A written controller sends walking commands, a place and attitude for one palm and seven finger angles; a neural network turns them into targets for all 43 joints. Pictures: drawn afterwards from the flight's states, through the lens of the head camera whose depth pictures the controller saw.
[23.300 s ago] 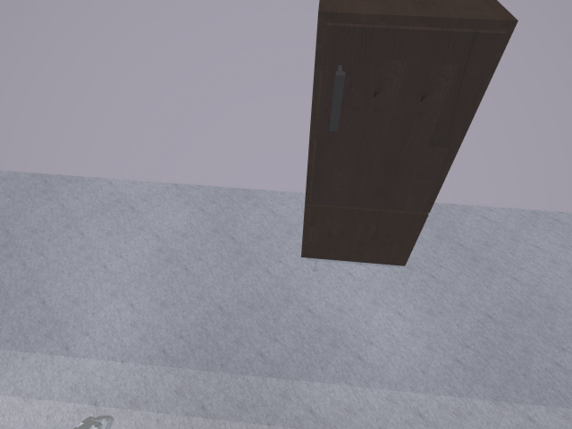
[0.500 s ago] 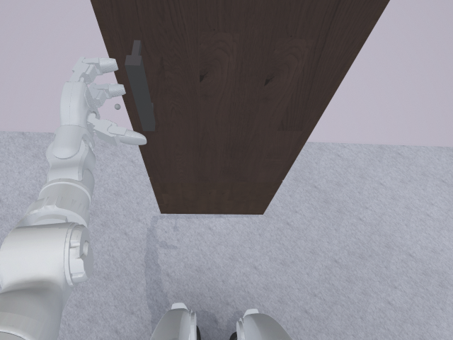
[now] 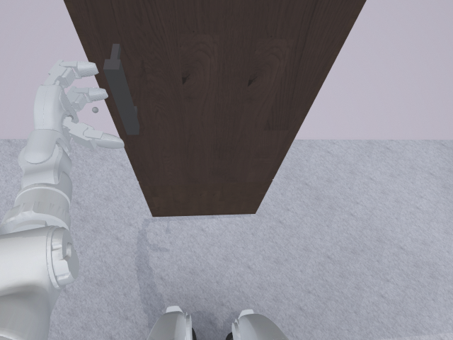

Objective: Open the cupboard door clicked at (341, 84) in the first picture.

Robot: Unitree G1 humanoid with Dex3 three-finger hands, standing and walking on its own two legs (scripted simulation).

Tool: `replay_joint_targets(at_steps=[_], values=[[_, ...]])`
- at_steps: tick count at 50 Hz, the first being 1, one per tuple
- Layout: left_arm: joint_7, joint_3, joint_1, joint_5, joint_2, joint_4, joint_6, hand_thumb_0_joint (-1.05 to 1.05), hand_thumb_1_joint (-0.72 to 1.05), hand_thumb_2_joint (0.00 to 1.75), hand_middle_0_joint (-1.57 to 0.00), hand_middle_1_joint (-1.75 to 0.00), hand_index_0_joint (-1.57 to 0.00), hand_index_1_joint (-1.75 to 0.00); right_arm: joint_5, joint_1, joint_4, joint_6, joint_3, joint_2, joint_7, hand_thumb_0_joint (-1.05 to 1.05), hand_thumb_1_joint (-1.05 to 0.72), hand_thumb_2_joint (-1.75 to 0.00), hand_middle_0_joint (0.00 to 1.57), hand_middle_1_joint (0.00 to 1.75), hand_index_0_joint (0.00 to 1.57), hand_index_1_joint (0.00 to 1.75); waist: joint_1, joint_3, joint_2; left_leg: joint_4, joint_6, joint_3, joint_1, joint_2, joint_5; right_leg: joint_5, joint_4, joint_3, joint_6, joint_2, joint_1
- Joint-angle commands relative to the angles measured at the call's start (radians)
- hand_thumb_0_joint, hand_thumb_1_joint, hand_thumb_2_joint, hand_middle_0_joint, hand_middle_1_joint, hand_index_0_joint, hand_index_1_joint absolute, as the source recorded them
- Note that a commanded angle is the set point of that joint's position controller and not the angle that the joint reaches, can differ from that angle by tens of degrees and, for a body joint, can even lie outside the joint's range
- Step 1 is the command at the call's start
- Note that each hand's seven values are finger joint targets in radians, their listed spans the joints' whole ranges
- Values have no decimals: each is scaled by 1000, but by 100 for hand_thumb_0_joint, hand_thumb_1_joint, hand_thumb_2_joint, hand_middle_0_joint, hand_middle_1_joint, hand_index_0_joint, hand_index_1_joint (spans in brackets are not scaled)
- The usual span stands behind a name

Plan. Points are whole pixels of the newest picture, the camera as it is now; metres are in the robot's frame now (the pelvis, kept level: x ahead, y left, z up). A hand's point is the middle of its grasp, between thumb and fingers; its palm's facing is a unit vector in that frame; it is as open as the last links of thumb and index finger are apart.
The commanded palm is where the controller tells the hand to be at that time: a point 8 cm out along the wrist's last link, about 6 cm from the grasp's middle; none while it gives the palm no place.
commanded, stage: move the hooked fingers beside the handle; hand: left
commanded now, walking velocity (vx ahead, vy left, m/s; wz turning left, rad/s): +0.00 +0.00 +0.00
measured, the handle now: (125, 93) +0.53 +0.15 +0.09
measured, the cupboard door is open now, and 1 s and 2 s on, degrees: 1 1 1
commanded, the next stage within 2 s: slide the fingers in behind the handle in 1.34 s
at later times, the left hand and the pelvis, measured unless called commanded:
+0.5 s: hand (79, 108) +0.50 +0.22 +0.08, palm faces +0.01 -1.00 -0.02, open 14.0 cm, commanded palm +0.48 +0.26 +0.08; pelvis +0.00 +0.00 +0.00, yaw +0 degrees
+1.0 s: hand (72, 110) +0.49 +0.23 +0.08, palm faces +0.00 -1.00 +0.00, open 14.0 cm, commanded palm +0.48 +0.27 +0.08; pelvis +0.00 +0.01 +0.00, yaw +0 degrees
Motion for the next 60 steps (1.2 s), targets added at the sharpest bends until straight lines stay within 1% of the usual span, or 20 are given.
replay_joint_targets(at_steps=[1, 3, 7, 10, 12, 13, 17, 21, 22, 31, 34, 37, 40, 41, 45, 49, 51, 53, 58, 60], values=[[-6, 39, -443, -19, 258, -199, -53, 0, -50, 30, -30, -120, -30, -120, 5, 144, -59, -16, -61, -189, -17, 0, -90, -90, 20, 30, 20, 30, -7, -417, 93, -99, -27, -103, 447, 19, 380, 327, -122, 50, 17, -13, 55], [-11, 23, -470, -16, 252, -211, -53, 0, -50, 30, -30, -120, -30, -120, 5, 145, -59, -16, -60, -189, -19, 0, -90, -90, 20, 30, 20, 30, -19, -410, 91, -100, -27, -106, 447, 21, 370, 316, -124, 50, 19, -15, 45], [-16, 47, -448, -21, 271, -218, -65, 0, -50, 30, -30, -120, -30, -120, 3, 143, -58, -20, -63, -190, -21, 0, -90, -90, 20, 30, 20, 30, -6, -446, 124, -96, -32, -107, 485, 24, 389, 316, -120, 48, 16, -14, 36], [-28, 33, -445, -23, 266, -173, -49, 0, -50, 30, -30, -120, -30, -120, 7, 146, -60, -18, -56, -192, -25, 0, -90, -90, 20, 30, 20, 30, -17, -389, 97, -100, -26, -104, 434, 19, 357, 302, -125, 49, 17, -14, 38], [-30, 69, -440, -18, 324, -156, -36, 0, -50, 30, -30, -120, -30, -120, 8, 146, -62, -16, -58, -202, -30, 0, -90, -90, 20, 30, 20, 30, -15, -385, 70, -98, -22, -99, 399, 21, 326, 288, -131, 57, 21, -17, 48], [-32, 54, -475, -16, 321, -184, -39, 0, -50, 30, -30, -120, -30, -120, 8, 145, -65, -16, -55, -200, -31, 0, -90, -90, 20, 30, 20, 30, -20, -399, 95, -99, -22, -97, 405, 20, 335, 298, -128, 59, 21, -18, 53], [-45, 66, -468, -25, 320, -227, -60, 0, -50, 30, -30, -120, -30, -120, 4, 149, -62, -19, -60, -196, -29, 0, -90, -90, 20, 30, 20, 30, -8, -479, 130, -85, -29, -106, 480, 24, 411, 338, -115, 54, 18, -14, 52], [-64, 73, -426, -28, 331, -206, -43, 0, -50, 30, -30, -120, -30, -120, 9, 150, -62, -13, -60, -198, -30, 0, -90, -90, 20, 30, 20, 30, -3, -457, 122, -90, -28, -96, 466, 24, 425, 361, -120, 53, 20, -13, 69], [-66, 96, -397, -28, 362, -200, -38, 0, -50, 30, -30, -120, -30, -120, 8, 150, -65, -11, -62, -203, -32, 0, -90, -90, 20, 30, 20, 30, 7, -450, 110, -93, -28, -97, 451, 23, 420, 360, -123, 55, 19, -13, 84], [-97, 48, -409, -54, 298, -238, -48, 0, -50, 30, -30, -120, -30, -120, 11, 140, -61, -8, -63, -198, -32, 0, -90, -90, 20, 30, 20, 30, -3, -437, 145, -102, -35, -108, 517, 30, 442, 342, -127, 43, 15, -9, 32], [-93, 10, -430, -49, 259, -192, -32, 0, -50, 30, -30, -120, -30, -120, 12, 139, -55, -7, -62, -201, -32, 0, -90, -90, 20, 30, 20, 30, -27, -363, 109, -112, -32, -119, 485, 32, 368, 275, -139, 38, 17, -10, -17], [-76, 73, -451, -38, 347, -178, -32, 0, -50, 30, -30, -120, -30, -120, 7, 143, -55, -13, -61, -209, -38, 0, -90, -90, 20, 30, 20, 30, -16, -384, 105, -102, -29, -116, 448, 28, 354, 273, -129, 46, 16, -15, 5], [-72, 79, -459, -39, 343, -246, -57, 0, -50, 30, -30, -120, -30, -120, 3, 145, -64, -20, -61, -204, -33, 0, -90, -90, 20, 30, 20, 30, 1, -464, 171, -95, -38, -121, 527, 30, 431, 307, -115, 42, 9, -12, 9], [-72, 84, -450, -35, 351, -243, -61, 0, -50, 30, -30, -120, -30, -120, 3, 146, -61, -19, -61, -204, -31, 0, -90, -90, 20, 30, 20, 30, 4, -488, 161, -96, -42, -125, 539, 32, 446, 315, -112, 40, 11, -12, 16], [-76, 75, -417, -36, 334, -214, -48, 0, -50, 30, -30, -120, -30, -120, 5, 147, -67, -13, -60, -203, -29, 0, -90, -90, 20, 30, 20, 30, 3, -443, 145, -106, -44, -130, 533, 36, 444, 301, -116, 30, 9, -7, 5], [-78, 46, -436, -29, 317, -174, -25, 0, -50, 30, -30, -120, -30, -120, 8, 142, -70, -8, -56, -207, -32, 0, -90, -90, 20, 30, 20, 30, -19, -375, 114, -116, -37, -125, 472, 34, 364, 262, -129, 32, 15, -10, -13], [-73, 70, -470, -32, 343, -213, -44, 0, -50, 30, -30, -120, -30, -120, 5, 147, -69, -11, -59, -212, -33, 0, -90, -90, 20, 30, 20, 30, -11, -417, 137, -116, -43, -141, 516, 38, 385, 256, -120, 30, 11, -10, -27], [-73, 35, -470, -31, 289, -241, -57, 0, -50, 30, -30, -120, -30, -120, 2, 146, -65, -14, -63, -204, -31, 0, -90, -90, 20, 30, 20, 30, -12, -453, 182, -114, -54, -150, 579, 43, 421, 254, -118, 25, 9, -10, -59], [-66, 18, -460, -34, 253, -186, -37, 0, -50, 30, -30, -120, -30, -120, 0, 157, -50, -13, -65, -208, -26, 0, -90, -90, 20, 30, 20, 30, -22, -402, 136, -124, -55, -165, 562, 46, 397, 231, -121, 14, 10, -10, -85], [-54, 67, -443, -30, 312, -176, -29, 0, -50, 30, -30, -120, -30, -120, -3, 166, -53, -13, -63, -214, -28, 0, -90, -90, 20, 30, 20, 30, -11, -407, 119, -120, -46, -155, 529, 40, 396, 242, -120, 19, 7, -9, -48]])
